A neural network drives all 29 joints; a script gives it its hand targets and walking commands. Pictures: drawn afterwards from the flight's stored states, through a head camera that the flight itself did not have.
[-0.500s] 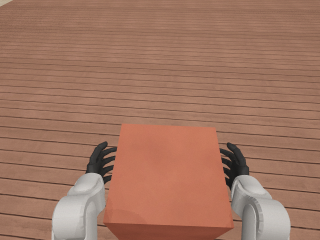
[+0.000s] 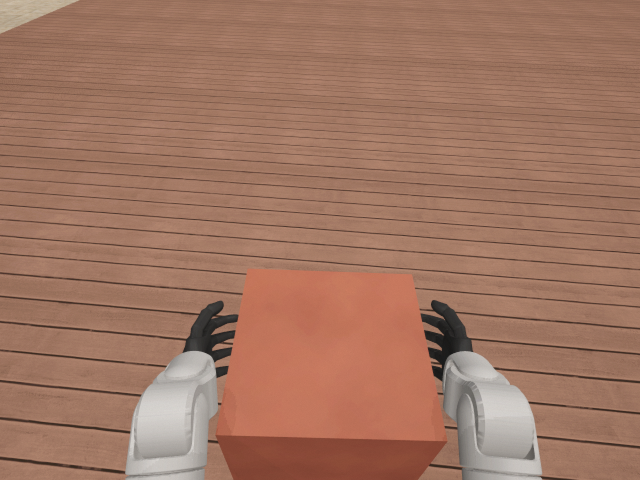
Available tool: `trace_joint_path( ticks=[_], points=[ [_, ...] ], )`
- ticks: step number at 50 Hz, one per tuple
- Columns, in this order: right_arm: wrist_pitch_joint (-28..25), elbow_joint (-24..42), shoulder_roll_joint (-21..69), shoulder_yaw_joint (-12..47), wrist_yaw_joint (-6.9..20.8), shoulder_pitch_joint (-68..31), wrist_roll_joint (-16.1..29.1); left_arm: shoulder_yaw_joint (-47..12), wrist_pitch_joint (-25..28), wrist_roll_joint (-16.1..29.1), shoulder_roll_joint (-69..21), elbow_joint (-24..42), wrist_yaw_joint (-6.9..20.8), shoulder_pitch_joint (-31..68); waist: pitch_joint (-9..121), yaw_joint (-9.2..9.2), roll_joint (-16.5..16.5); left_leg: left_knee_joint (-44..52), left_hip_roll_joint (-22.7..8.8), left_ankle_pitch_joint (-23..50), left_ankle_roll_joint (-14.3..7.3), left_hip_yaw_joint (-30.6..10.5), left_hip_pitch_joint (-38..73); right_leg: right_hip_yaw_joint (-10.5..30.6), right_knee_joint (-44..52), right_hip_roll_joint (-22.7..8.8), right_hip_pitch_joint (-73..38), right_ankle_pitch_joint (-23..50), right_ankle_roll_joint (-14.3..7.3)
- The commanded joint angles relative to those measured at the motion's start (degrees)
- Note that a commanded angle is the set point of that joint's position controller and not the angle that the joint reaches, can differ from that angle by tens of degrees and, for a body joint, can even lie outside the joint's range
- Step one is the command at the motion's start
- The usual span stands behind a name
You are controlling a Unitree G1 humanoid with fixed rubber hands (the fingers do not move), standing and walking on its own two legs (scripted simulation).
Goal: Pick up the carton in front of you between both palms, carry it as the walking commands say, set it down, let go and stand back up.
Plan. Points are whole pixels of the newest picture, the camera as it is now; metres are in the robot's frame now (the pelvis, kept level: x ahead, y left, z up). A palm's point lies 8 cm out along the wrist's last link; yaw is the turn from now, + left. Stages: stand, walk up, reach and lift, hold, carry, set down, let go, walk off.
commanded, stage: carry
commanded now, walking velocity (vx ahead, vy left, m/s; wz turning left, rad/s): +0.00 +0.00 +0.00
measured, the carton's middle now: (325, 391) +0.26 +0.00 -0.01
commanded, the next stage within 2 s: hold in 1.48 s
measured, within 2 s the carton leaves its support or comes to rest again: neither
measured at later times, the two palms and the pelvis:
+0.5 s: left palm (199, 356) +0.28 +0.16 +0.03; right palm (434, 354) +0.28 -0.14 +0.04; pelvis -0.01 +0.01 +0.00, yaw +0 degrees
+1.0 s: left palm (195, 366) +0.26 +0.16 +0.04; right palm (439, 365) +0.26 -0.14 +0.04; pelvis -0.02 +0.01 +0.00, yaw +0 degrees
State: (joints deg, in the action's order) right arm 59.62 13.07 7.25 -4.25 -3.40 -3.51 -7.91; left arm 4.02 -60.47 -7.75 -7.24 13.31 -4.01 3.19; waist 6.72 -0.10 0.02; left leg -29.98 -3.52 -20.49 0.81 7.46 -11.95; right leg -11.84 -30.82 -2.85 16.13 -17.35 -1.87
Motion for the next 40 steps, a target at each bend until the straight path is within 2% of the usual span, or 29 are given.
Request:
trace_joint_path(
  ticks=[1, 13, 18, 21, 25, 29, 40],
  points=[
    [-4.2, 2.0, 41.0, 32.0, 8.5, -21.6, 12.9, -31.6, 4.8, 12.7, -40.5, 3.1, 8.9, 23.3, 12.3, 0.17, 1.1, 1.1, -6.2, 33.5, -1.0, -4.0, 2.3, 6.1, 0.0, -6.8, -9.4, 31.2, 0.5],
    [-18.4, -14.6, 40.2, 24.4, 11.0, -26.5, 7.1, -24.2, 19.3, 7.0, -39.7, -13.7, 11.7, 28.5, 12.4, 0.07, 0.6, 2.4, -5.9, 29.9, -1.4, -4.3, 3.4, 6.3, 1.3, -7.0, -8.9, 26.9, 0.6],
    [-23.5, -19.6, 43.8, 24.4, 12.5, -30.7, 6.6, -24.4, 24.5, 6.9, -43.5, -18.6, 13.2, 32.8, 12.4, 0.05, 0.4, 3.3, -5.7, 26.6, -1.6, -4.6, 3.6, 6.4, 2.4, -7.0, -9.1, 24.2, 0.6],
    [-23.9, -20.0, 47.0, 25.9, 13.3, -31.6, 7.1, -25.9, 25.0, 7.5, -46.7, -18.8, 14.0, 33.8, 12.7, 0.03, 0.3, 3.6, -5.7, 25.8, -1.7, -4.7, 3.8, 6.5, 2.7, -7.1, -9.1, 23.6, 0.6],
    [-21.8, -16.9, 50.3, 28.7, 13.8, -31.5, 9.1, -28.7, 22.8, 9.3, -49.8, -15.4, 14.4, 33.8, 13.2, 0.04, 0.5, 3.7, -5.8, 25.6, -1.7, -4.7, 3.8, 6.5, 2.8, -7.3, -9.2, 23.3, 0.7],
    [-19.6, -17.8, 49.2, 26.9, 13.9, -29.3, 8.1, -27.0, 20.5, 8.3, -48.8, -16.5, 14.4, 31.5, 12.6, 0.07, 0.4, 3.9, -5.9, 24.9, -1.7, -4.7, 3.2, 6.5, 3.1, -7.3, -8.7, 23.0, 0.9],
    [-19.6, -17.7, 50.8, 27.3, 14.3, -31.6, 8.5, -27.3, 20.5, 8.9, -50.4, -16.4, 14.9, 33.9, 11.5, 0.08, 0.2, 5.1, -5.7, 20.0, -2.0, -4.7, 2.1, 6.8, 4.4, -7.3, -7.8, 19.4, 0.7]
  ],
)
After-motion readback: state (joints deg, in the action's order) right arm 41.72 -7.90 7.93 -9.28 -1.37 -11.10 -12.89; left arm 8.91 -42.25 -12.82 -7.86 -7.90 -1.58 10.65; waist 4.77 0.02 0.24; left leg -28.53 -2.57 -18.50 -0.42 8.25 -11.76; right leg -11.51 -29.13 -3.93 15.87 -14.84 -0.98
